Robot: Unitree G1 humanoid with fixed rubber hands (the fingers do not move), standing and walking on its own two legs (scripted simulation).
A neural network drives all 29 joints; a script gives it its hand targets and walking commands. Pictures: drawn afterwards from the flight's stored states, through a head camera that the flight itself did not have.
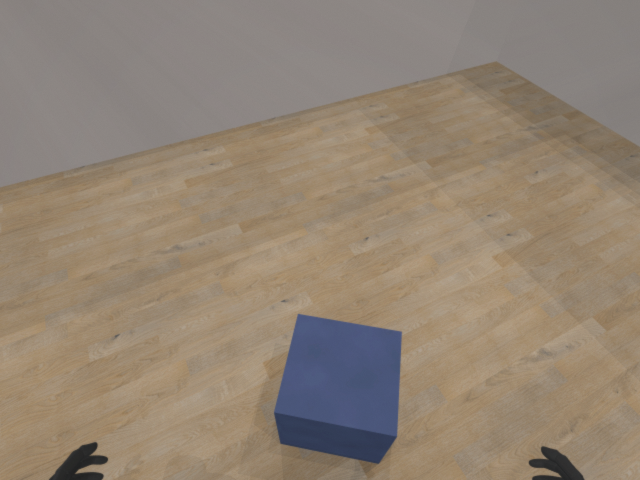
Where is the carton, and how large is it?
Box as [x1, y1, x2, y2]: [274, 314, 401, 463]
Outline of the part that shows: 298,314 274,410 280,443 378,463 396,437 401,332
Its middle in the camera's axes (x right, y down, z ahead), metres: +0.05 +0.42 +1.08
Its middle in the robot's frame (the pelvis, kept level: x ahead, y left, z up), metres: +0.44 -0.05 -0.62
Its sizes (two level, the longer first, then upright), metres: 0.284 0.262 0.293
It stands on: the floor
